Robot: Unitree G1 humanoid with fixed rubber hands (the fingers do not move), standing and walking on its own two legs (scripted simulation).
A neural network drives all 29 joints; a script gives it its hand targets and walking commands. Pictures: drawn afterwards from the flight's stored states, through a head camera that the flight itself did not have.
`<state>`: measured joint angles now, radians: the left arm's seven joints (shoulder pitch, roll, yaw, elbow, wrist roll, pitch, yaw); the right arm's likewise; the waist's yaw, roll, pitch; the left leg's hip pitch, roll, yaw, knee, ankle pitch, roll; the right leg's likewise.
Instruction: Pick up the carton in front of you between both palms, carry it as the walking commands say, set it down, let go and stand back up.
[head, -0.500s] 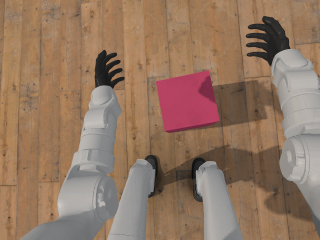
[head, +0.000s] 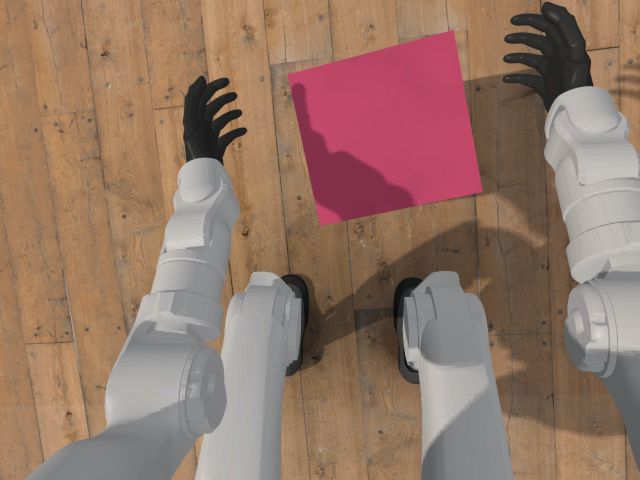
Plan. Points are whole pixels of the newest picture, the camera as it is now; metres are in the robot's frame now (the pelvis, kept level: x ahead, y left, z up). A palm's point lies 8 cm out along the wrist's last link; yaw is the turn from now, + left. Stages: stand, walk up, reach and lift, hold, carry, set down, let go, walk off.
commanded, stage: reach and lift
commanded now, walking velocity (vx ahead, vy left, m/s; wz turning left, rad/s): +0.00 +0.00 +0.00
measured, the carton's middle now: (380, 145) +0.47 -0.07 -0.36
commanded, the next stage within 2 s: none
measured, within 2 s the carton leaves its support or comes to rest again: leaves its support in 1.24 s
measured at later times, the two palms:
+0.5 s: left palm (235, 144) +0.49 +0.14 -0.28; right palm (498, 114) +0.49 -0.23 -0.31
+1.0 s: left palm (266, 136) +0.49 +0.09 -0.27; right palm (488, 110) +0.50 -0.21 -0.29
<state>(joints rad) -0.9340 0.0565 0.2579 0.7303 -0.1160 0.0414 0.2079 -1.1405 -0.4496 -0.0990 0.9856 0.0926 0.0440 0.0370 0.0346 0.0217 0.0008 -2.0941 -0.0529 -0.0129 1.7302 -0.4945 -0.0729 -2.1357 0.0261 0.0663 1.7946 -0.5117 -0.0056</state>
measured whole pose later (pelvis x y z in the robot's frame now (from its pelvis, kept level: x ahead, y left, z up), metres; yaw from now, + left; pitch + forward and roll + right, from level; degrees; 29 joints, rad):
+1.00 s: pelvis -0.03 +0.01 -0.10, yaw -1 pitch +38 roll +5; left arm -1.36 0.10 0.22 1.14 -0.20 -0.02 0.25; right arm -1.47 -0.43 0.11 1.29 0.20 0.01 -0.01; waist 0.01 0.09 0.28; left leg -2.26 -0.09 -0.02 2.10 -0.52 -0.10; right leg -2.29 0.01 0.06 2.16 -0.53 -0.01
